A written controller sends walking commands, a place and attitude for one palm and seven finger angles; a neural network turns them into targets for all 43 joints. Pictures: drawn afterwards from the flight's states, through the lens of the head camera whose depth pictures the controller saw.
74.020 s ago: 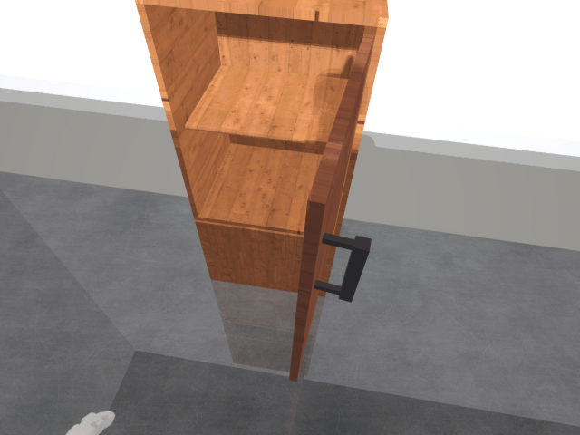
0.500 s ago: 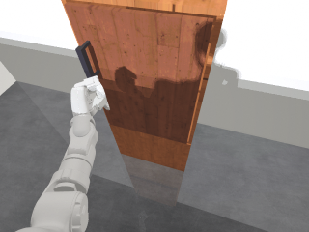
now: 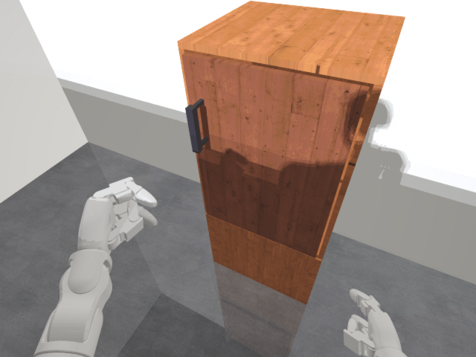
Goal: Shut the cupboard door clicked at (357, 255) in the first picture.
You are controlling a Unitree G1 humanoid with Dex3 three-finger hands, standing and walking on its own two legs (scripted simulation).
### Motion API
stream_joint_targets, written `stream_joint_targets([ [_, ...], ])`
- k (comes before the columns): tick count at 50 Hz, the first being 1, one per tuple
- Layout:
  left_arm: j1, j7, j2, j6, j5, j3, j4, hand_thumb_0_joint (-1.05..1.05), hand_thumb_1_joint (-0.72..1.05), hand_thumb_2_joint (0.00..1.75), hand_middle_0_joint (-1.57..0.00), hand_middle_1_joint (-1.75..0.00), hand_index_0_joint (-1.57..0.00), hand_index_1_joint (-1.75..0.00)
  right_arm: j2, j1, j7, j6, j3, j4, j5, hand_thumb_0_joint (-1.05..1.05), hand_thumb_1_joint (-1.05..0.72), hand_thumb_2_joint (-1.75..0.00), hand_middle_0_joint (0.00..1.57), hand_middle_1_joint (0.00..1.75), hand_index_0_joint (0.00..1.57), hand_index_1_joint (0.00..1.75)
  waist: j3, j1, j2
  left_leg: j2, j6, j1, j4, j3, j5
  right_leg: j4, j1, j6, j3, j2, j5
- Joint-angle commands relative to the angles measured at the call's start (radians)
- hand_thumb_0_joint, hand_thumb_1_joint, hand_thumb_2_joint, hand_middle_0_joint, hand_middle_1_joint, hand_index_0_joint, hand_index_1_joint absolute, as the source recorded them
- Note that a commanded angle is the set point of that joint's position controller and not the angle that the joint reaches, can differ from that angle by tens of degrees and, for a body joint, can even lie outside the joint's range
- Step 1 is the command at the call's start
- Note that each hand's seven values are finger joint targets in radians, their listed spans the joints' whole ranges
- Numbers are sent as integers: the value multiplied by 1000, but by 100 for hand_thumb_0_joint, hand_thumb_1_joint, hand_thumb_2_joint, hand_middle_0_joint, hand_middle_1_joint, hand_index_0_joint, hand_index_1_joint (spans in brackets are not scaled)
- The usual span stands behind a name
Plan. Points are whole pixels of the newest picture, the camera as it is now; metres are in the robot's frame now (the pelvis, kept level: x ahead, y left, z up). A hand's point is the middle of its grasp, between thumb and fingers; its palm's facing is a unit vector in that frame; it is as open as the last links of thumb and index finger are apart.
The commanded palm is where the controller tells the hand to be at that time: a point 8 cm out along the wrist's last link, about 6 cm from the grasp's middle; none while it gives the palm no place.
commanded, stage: draw the hand back to the body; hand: left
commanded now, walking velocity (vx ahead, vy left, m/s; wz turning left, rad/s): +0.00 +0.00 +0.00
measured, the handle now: (198, 126) +0.65 +0.16 +0.05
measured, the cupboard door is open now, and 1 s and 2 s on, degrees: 0 0 0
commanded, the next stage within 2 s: step back with the hand held close in 0.80 s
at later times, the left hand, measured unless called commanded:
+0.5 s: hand (24, 253) +0.20 +0.29 +0.16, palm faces +0.47 -0.77 -0.44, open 6.7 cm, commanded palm +0.16 +0.32 +0.18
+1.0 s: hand (30, 253) +0.20 +0.28 +0.17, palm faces +0.47 -0.78 -0.42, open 7.4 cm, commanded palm +0.15 +0.31 +0.18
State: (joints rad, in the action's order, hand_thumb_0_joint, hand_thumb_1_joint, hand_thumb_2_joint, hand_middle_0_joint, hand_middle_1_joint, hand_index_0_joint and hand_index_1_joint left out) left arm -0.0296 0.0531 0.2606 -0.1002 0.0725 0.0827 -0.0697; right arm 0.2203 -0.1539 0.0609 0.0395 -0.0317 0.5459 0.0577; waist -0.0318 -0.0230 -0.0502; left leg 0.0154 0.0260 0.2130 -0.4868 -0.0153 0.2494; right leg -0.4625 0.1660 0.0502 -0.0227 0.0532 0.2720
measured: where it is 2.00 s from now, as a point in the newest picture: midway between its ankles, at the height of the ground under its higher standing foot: outside the picture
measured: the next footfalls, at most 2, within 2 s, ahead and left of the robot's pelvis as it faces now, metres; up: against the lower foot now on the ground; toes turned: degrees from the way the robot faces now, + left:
none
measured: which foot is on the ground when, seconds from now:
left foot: down 0.00-1.00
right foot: down 0.00-1.00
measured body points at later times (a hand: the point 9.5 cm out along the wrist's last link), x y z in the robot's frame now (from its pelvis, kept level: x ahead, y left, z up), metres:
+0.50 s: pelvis +0.02 +0.02 +0.00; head +0.00 -0.01 +0.45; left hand +0.17 +0.33 +0.19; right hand +0.21 -0.20 -0.09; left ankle +0.01 +0.10 -0.74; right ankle -0.01 -0.09 -0.74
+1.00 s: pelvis +0.01 +0.01 +0.00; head -0.01 -0.02 +0.45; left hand +0.17 +0.32 +0.19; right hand +0.19 -0.21 -0.08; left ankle +0.01 +0.10 -0.74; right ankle -0.01 -0.09 -0.74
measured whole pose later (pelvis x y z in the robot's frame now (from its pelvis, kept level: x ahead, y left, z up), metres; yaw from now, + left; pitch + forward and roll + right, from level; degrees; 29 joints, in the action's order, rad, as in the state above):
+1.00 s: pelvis +0.01 +0.01 +0.00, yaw +1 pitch -2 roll -1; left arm -0.47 0.10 0.35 -0.11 0.07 0.37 0.36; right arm 0.23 -0.20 0.06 -0.05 -0.02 0.61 0.02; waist -0.03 -0.05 -0.08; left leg 0.02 0.04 0.17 -0.45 -0.01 0.24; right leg -0.38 0.10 0.04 -0.03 0.05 0.24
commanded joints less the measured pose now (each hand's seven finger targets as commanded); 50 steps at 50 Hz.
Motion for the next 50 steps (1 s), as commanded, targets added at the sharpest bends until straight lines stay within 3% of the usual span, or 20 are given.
stream_joint_targets([
  [1,229,20,150,-56,2,69,389,0,90,90,-75,-90,-75,-90,99,93,6,-68,21,-128,-16,0,-90,-90,20,30,20,30,-126,17,-60,-20,8,-155,104,25,-141,117,14,-26,25,-39,-173],
  [4,111,28,171,-44,2,105,441,0,90,90,-67,-81,-67,-81,106,95,8,-85,21,-126,-27,0,-90,-90,20,30,20,30,-139,3,0,-22,10,-172,114,32,-194,120,-19,-28,13,-36,-217],
  [8,-31,34,199,-30,6,179,469,0,90,90,-56,-69,-56,-69,100,107,9,-83,19,-122,-32,0,-90,-90,20,30,20,30,-107,-12,51,-24,6,-151,124,31,-213,124,-43,-31,8,-41,-233],
  [13,-181,38,246,-31,8,278,555,0,90,90,-42,-54,-42,-54,96,109,1,-90,24,-117,-34,0,-90,-90,20,30,20,30,-96,-30,-15,-28,-5,-141,120,32,-273,120,-70,-28,4,-47,-269],
  [19,-362,51,319,-36,10,402,668,0,90,90,-25,-36,-25,-36,103,100,-3,-123,39,-111,-39,0,-90,-90,20,30,20,30,-108,-46,-44,-33,-7,-130,94,27,-361,113,-86,-31,4,-50,-328],
  [21,-408,55,318,-38,12,422,691,0,90,90,-20,-30,-20,-30,99,90,-5,-130,43,-111,-36,0,-90,-90,20,30,20,30,-95,-45,-46,-37,-12,-127,92,28,-376,106,-75,-32,0,-52,-322],
  [24,-350,55,241,-33,2,338,649,0,90,90,-20,-30,-20,-30,112,83,-2,-146,48,-92,-38,0,-90,-90,20,30,20,30,-14,-18,-29,-38,-9,-112,107,34,-288,128,-7,-34,-3,-48,-242],
  [27,-303,64,235,-29,-5,324,613,0,90,90,-20,-30,-20,-30,122,73,8,-148,53,-88,-36,0,-90,-90,20,30,20,30,3,-12,9,-38,-6,-112,120,42,-217,127,19,-36,-4,-47,-173],
  [31,-311,71,276,-42,-4,362,634,0,90,90,-20,-30,-20,-30,116,78,17,-159,54,-91,-41,0,-90,-90,20,30,20,30,-70,-32,28,-27,4,-121,118,37,-210,119,-30,-34,1,-54,-182],
  [34,-339,73,305,-50,-5,390,666,0,90,90,-20,-30,-20,-30,113,85,15,-166,50,-86,-42,0,-90,-90,20,30,20,30,-102,-43,-24,-24,0,-118,110,34,-241,116,-70,-29,9,-56,-215],
  [36,-339,73,297,-54,-5,381,696,0,90,90,-20,-30,-20,-30,104,88,11,-172,43,-87,-42,0,-90,-90,20,30,20,30,-82,-41,-81,-25,-8,-114,112,33,-257,114,-65,-28,6,-57,-227],
  [38,-348,73,289,-51,-2,383,673,0,90,90,-20,-30,-20,-30,100,91,10,-174,40,-82,-43,0,-90,-90,20,30,20,30,-37,-40,-86,-26,-10,-99,119,32,-228,125,-45,-28,4,-55,-204],
  [39,-355,71,298,-48,0,393,663,0,90,90,-20,-30,-20,-30,105,90,9,-173,41,-81,-43,0,-90,-90,20,30,20,30,-24,-42,-50,-28,-10,-84,122,37,-222,132,-51,-26,4,-53,-197],
  [43,-360,64,272,-46,7,385,618,0,90,90,-20,-30,-20,-30,103,87,10,-166,45,-83,-42,0,-90,-90,20,30,20,30,10,-35,3,-32,-4,-84,128,29,-191,142,-25,-32,6,-52,-173],
  [46,-356,59,263,-47,8,376,616,0,90,90,-20,-30,-20,-30,104,89,9,-162,48,-84,-40,0,-90,-90,20,30,20,30,-8,-34,-7,-33,-1,-99,129,22,-189,145,-27,-35,11,-54,-171],
  [47,-270,66,374,-82,4,474,663,0,90,90,-20,-30,-20,-30,140,77,8,-146,62,-113,-29,0,-90,-90,20,30,20,30,11,-3,-13,-55,24,-31,74,54,-101,188,35,-27,114,-112,-175],
  [48,-349,64,313,-91,3,424,606,0,90,90,-20,-30,-20,-30,129,77,11,-138,61,-95,-35,0,-90,-90,20,30,20,30,-1,5,10,-49,26,-43,42,59,-86,199,63,-17,141,-145,-174],
  [50,-379,62,295,-96,-4,397,605,0,90,90,-20,-30,-20,-30,128,79,9,-125,64,-94,-38,0,-90,-90,20,30,20,30,-19,8,35,-48,21,-44,10,56,-106,191,77,-7,159,-175,-223],
])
